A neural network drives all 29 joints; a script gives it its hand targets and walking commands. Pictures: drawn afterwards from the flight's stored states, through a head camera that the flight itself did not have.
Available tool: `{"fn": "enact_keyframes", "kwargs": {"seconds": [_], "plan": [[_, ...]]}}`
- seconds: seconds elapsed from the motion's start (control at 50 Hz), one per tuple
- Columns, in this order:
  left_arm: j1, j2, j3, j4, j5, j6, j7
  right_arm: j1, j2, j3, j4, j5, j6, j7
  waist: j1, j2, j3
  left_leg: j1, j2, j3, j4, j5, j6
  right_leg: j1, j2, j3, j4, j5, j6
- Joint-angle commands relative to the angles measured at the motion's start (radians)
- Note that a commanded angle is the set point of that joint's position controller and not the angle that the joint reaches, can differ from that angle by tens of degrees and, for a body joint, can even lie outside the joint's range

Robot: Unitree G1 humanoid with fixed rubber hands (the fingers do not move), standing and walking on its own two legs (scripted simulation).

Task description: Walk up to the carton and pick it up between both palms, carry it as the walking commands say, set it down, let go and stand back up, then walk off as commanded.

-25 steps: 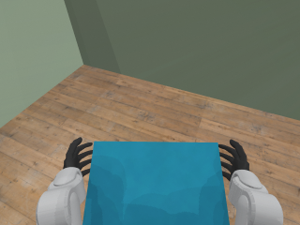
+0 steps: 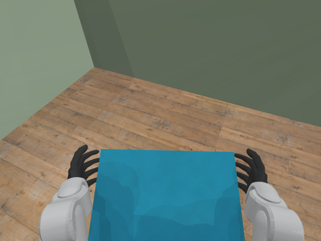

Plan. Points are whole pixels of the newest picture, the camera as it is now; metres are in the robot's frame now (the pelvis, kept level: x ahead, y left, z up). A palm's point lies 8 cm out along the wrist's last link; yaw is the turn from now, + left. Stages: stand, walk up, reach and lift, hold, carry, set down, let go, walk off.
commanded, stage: carry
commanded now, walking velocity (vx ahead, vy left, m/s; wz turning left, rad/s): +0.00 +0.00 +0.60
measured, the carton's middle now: (165, 199) +0.25 +0.00 -0.01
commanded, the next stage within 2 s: none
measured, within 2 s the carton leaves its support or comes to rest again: neither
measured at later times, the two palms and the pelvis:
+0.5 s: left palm (81, 171) +0.27 +0.18 +0.10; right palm (248, 173) +0.27 -0.18 +0.09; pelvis +0.03 +0.00 +0.00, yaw +1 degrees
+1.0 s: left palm (65, 175) +0.26 +0.21 +0.10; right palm (228, 157) +0.31 -0.15 +0.09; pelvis +0.04 +0.00 +0.01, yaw +11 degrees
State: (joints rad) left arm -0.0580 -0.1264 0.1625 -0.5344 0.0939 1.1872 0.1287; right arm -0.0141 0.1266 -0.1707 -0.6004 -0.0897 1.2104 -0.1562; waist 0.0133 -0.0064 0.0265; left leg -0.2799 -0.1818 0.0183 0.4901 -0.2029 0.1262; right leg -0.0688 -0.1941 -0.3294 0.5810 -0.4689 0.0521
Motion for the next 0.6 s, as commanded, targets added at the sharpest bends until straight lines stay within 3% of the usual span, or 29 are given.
{"fn": "enact_keyframes", "kwargs": {"seconds": [0.0, 0.58], "plan": [[-0.425, -0.782, -0.800, -0.070, -0.396, 0.012, -0.228, -0.434, 0.742, 0.830, -0.079, 0.430, 0.017, 0.253, 0.002, -0.029, -0.232, -0.018, 0.157, -0.177, -0.122, 0.163, -0.020, 0.187, -0.010, 0.075, 0.002, 0.333, -0.054], [-0.401, -0.777, -0.798, -0.075, -0.392, -0.016, -0.216, -0.451, 0.741, 0.808, -0.059, 0.435, -0.007, 0.259, -0.010, -0.027, -0.259, 0.057, 0.140, -0.214, -0.061, 0.341, 0.011, 0.177, 0.035, 0.068, 0.057, 0.471, -0.035]]}}
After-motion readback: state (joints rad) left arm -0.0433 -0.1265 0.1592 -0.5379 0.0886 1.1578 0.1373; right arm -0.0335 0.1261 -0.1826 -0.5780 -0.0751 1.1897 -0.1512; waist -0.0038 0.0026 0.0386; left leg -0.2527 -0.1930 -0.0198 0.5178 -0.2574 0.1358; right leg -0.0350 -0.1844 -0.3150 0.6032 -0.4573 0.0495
